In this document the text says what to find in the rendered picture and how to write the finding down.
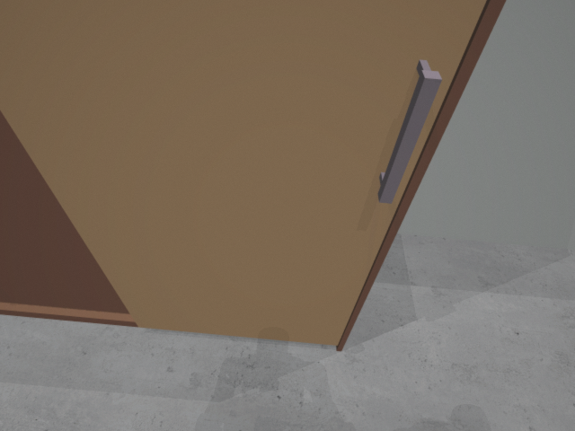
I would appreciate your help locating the wardrobe door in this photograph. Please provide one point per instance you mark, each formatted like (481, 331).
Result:
(221, 158)
(43, 259)

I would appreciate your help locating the handle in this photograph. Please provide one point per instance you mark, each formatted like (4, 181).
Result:
(421, 101)

